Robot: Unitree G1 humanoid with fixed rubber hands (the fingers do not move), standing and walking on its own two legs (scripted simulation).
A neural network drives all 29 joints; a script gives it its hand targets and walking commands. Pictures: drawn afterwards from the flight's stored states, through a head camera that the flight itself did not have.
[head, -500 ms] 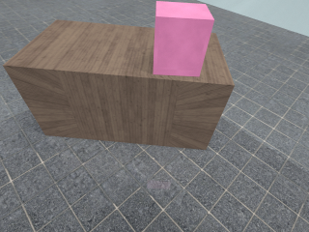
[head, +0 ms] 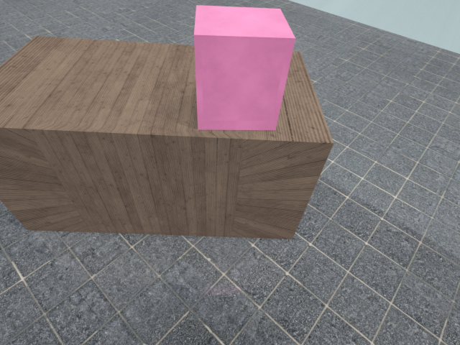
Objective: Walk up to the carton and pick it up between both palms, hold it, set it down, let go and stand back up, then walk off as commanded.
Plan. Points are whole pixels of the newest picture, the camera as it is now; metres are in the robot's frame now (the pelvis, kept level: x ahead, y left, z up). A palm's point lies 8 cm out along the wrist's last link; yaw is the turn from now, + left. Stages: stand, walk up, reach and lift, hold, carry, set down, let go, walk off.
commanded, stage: walk up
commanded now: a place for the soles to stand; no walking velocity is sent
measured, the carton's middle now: (237, 70) +0.90 -0.05 +0.04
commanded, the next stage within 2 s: none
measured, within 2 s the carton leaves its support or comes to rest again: neither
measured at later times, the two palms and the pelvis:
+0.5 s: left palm (78, 327) +0.21 +0.28 -0.11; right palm (416, 323) +0.19 -0.35 -0.09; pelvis +0.13 -0.03 +0.00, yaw -1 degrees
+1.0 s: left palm (116, 282) +0.29 +0.23 -0.12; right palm (413, 291) +0.25 -0.39 -0.11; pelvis +0.20 -0.06 -0.01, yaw -2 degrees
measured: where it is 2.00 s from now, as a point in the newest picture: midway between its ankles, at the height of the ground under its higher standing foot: (229, 335)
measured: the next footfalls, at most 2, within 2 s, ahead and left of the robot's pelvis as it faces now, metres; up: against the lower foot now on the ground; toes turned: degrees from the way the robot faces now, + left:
right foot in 0.20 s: +0.16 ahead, -0.15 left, +0.00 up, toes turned +0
left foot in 0.46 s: +0.21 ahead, +0.11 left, +0.00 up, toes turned +1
